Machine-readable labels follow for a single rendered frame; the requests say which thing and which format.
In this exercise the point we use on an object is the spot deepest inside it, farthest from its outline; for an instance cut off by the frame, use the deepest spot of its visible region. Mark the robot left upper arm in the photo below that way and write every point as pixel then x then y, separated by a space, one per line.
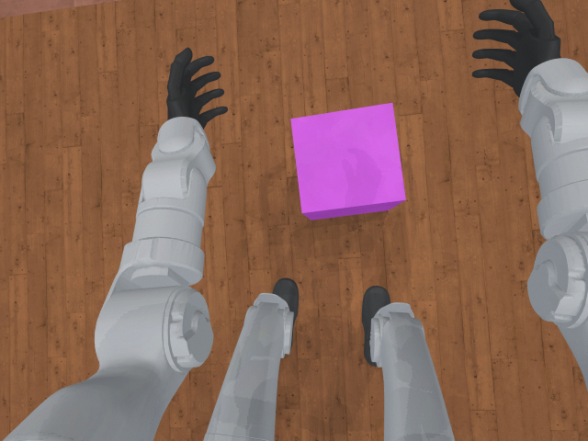
pixel 147 340

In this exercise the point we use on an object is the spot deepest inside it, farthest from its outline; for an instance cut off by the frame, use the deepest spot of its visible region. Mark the right robot hand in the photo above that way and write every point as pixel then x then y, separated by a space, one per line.
pixel 534 43

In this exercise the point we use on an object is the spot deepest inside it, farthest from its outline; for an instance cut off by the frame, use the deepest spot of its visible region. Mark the left robot shin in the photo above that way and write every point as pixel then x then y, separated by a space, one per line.
pixel 268 297

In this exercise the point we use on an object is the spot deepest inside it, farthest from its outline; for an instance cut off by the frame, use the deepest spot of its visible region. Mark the robot right upper arm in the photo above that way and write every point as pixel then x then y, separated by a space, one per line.
pixel 558 290

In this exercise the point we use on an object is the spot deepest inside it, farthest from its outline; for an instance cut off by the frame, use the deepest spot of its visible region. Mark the left robot hand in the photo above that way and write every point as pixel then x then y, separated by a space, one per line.
pixel 181 100

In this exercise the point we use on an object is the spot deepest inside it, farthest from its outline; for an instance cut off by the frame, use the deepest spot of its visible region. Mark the robot left forearm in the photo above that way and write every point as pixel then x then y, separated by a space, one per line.
pixel 165 248

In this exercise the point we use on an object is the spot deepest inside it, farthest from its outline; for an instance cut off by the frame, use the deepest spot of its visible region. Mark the robot right thigh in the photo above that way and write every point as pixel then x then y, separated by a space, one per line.
pixel 414 407

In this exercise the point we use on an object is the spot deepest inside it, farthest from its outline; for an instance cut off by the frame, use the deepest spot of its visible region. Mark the carton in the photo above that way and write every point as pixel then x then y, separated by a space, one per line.
pixel 348 162

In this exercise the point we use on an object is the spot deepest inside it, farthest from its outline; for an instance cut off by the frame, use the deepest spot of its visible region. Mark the robot right forearm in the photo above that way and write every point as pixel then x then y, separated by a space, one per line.
pixel 554 108

